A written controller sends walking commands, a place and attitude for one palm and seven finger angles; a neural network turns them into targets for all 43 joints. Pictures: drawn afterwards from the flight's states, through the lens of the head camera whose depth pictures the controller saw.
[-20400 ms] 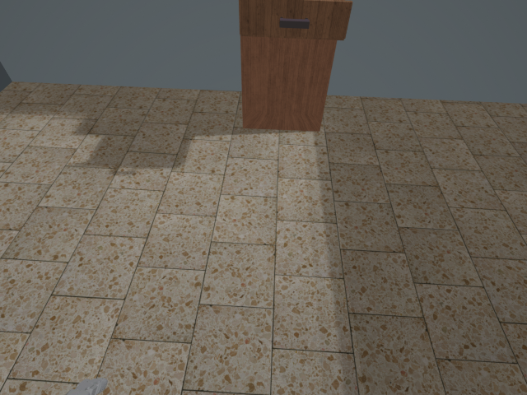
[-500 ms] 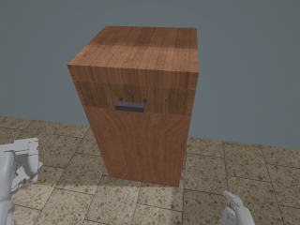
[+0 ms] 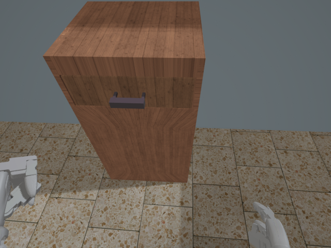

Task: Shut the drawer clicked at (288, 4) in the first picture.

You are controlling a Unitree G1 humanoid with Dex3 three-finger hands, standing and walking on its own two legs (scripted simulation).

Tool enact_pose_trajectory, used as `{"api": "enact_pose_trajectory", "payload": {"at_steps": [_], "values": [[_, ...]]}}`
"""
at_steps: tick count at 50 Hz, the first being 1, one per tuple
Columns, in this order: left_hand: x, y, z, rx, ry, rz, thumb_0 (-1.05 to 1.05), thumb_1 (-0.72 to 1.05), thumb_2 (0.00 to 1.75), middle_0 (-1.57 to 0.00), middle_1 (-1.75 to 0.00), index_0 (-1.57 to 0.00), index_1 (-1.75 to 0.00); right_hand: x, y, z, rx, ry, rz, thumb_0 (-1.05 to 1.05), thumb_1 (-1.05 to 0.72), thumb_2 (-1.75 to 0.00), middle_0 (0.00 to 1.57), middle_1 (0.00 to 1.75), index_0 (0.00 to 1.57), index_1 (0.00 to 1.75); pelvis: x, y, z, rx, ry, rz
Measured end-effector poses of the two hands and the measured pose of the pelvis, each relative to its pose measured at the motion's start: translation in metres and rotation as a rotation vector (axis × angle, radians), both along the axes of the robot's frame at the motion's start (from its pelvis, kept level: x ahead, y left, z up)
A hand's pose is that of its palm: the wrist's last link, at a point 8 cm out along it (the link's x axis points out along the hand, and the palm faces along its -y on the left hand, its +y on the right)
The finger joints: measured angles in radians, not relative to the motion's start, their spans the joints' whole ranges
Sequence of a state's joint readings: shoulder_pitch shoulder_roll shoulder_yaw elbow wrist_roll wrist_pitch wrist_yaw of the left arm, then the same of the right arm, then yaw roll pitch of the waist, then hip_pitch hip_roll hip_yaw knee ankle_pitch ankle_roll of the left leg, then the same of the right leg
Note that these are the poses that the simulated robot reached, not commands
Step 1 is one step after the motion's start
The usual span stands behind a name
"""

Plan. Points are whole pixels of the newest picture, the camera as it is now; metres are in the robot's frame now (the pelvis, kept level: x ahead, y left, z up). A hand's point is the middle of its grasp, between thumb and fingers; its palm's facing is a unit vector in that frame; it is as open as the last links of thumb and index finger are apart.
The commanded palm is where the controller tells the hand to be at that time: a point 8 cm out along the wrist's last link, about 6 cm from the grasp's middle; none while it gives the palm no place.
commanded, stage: step back with the hand held close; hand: left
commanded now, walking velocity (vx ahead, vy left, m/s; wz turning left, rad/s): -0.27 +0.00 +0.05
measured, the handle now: (128, 98) +0.58 +0.17 -0.01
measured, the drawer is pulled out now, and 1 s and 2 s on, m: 0.00 0.00 0.00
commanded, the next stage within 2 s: stop stepping back and stand still in 1.26 s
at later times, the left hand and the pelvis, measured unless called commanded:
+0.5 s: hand out of the picture +0.10 +0.25 +0.15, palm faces +0.40 -0.80 -0.45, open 3.3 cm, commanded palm +0.04 +0.29 +0.17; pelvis -0.08 +0.00 -0.01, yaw +2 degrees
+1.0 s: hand out of the picture +0.01 +0.27 +0.17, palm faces +0.46 -0.73 -0.51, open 3.3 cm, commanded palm -0.08 +0.30 +0.17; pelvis -0.17 +0.00 -0.02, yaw +9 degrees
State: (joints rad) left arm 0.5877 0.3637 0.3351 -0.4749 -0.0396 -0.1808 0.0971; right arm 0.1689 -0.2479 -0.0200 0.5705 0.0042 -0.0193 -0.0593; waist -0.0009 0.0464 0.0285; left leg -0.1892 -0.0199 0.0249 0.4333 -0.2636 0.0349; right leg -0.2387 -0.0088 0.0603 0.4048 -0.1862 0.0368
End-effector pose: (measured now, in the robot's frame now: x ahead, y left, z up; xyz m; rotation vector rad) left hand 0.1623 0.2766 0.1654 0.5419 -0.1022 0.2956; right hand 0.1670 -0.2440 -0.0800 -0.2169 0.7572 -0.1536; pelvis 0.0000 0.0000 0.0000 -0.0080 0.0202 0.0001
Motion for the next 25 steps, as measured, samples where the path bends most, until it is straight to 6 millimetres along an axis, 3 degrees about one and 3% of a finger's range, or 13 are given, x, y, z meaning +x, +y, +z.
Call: {"api": "enact_pose_trajectory", "payload": {"at_steps": [4, 13, 19, 25], "values": [[-0.011, 0.003, -0.001, 0.020, 0.019, -0.027, 0.02, 0.89, 0.90, -1.40, -1.60, -1.41, -1.60, -0.014, -0.002, 0.003, -0.021, 0.021, -0.025, 0.01, -0.90, -0.90, 0.20, 0.30, 0.21, 0.30, -0.009, 0.003, -0.001, 0.003, 0.007, 0.001], [-0.053, 0.014, 0.018, 0.073, -0.115, 0.003, 0.02, 0.89, 0.90, -1.40, -1.60, -1.41, -1.60, -0.030, 0.012, 0.010, -0.019, -0.051, 0.007, 0.01, -0.90, -0.90, 0.20, 0.30, 0.21, 0.30, -0.038, 0.005, -0.006, 0.007, -0.020, 0.008], [-0.081, 0.013, 0.006, 0.044, -0.125, 0.045, 0.02, 0.89, 0.90, -1.40, -1.60, -1.41, -1.60, -0.046, 0.019, 0.007, 0.003, -0.090, 0.037, 0.01, -0.90, -0.90, 0.21, 0.30, 0.21, 0.30, -0.062, 0.004, -0.011, 0.003, -0.031, 0.015], [-0.101, 0.009, -0.002, 0.011, -0.137, 0.033, 0.02, 0.89, 0.90, -1.41, -1.60, -1.41, -1.60, -0.079, 0.015, 0.002, -0.030, -0.038, 0.052, 0.01, -0.90, -0.90, 0.21, 0.30, 0.21, 0.30, -0.083, 0.003, -0.012, -0.009, -0.021, 0.029]]}}
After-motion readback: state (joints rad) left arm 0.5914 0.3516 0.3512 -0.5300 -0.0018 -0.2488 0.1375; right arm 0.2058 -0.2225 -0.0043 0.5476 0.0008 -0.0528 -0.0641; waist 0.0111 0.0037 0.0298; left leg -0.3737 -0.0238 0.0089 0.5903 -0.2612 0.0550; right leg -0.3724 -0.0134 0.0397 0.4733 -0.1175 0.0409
